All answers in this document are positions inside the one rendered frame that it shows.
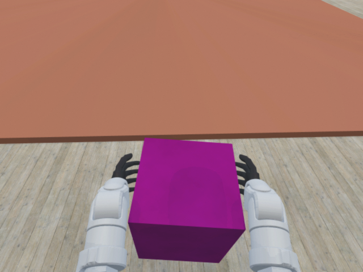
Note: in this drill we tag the carton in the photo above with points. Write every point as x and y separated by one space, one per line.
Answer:
186 204

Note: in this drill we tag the left robot hand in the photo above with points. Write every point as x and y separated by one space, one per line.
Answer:
121 167

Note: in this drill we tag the right robot hand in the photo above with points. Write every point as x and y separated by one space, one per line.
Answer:
250 171

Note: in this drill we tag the right robot forearm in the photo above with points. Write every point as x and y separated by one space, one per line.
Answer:
271 249

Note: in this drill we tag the left robot forearm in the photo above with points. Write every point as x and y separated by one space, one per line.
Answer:
105 240

